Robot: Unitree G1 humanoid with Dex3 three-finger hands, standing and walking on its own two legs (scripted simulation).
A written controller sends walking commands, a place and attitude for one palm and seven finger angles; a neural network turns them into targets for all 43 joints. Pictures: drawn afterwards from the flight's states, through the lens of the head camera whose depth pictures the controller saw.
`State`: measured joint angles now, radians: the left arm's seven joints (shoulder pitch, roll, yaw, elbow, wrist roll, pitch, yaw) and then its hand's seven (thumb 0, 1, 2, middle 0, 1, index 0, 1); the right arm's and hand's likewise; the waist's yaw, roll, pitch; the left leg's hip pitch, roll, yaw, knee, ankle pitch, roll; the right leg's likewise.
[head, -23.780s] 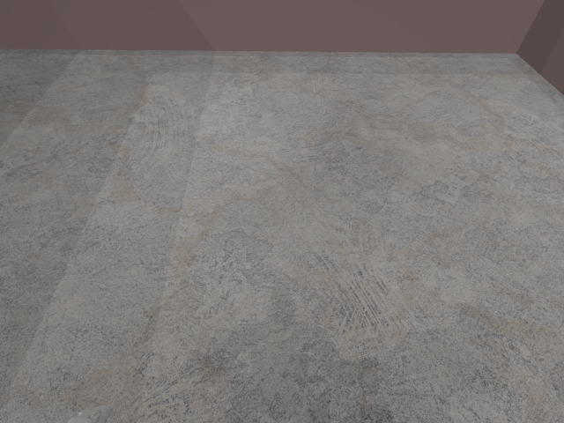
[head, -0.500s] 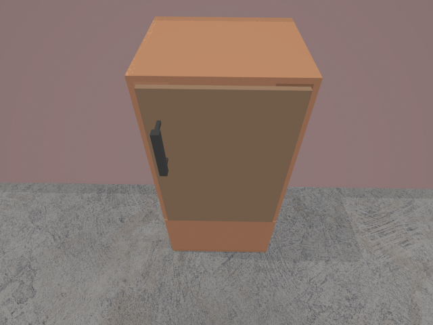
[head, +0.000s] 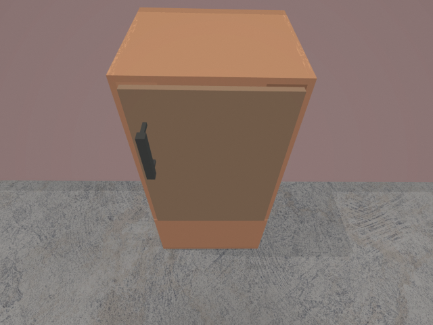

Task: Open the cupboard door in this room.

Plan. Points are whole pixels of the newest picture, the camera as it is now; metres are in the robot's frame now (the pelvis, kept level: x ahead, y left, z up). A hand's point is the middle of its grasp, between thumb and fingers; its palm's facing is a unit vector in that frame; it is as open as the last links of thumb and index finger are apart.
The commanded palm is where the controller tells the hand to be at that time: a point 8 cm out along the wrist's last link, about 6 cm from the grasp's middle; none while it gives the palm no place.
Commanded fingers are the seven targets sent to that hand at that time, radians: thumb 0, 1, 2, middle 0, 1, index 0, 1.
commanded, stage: look again from close up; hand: left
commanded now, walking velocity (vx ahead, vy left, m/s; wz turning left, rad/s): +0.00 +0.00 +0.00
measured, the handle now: (147, 151) +0.52 +0.21 -0.03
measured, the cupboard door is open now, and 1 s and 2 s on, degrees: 0 0 0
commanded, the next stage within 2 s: raise the hand with hooked fingers in 0.16 s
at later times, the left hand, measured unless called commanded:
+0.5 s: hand (130, 273) +0.21 +0.17 -0.01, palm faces +0.20 -0.98 -0.03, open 7.7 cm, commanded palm +0.12 +0.22 -0.06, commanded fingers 0.00 0.60 0.77 -0.22 -0.50 -0.22 -0.50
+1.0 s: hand (119, 285) +0.20 +0.20 -0.05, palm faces +0.03 -1.00 -0.04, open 10.5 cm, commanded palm +0.16 +0.26 -0.04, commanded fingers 0.00 0.01 0.52 -0.26 -0.87 -0.26 -0.87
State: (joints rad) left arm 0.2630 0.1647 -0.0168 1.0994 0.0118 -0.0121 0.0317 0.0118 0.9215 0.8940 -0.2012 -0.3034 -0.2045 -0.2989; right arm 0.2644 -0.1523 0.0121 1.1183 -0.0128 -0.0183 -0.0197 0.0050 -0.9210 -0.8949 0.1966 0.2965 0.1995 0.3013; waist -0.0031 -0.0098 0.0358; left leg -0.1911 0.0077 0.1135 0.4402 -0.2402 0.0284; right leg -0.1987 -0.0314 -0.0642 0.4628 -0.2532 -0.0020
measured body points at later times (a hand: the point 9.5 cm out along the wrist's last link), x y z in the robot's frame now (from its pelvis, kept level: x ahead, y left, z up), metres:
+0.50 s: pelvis -0.01 -0.02 -0.03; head +0.01 -0.02 +0.42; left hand +0.19 +0.22 -0.01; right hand +0.15 -0.27 -0.12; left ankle +0.00 +0.10 -0.74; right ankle +0.00 -0.11 -0.74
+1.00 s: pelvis -0.04 -0.03 -0.09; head +0.04 -0.03 +0.35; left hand +0.19 +0.25 -0.04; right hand +0.14 -0.25 -0.19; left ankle +0.00 +0.10 -0.74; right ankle +0.00 -0.12 -0.74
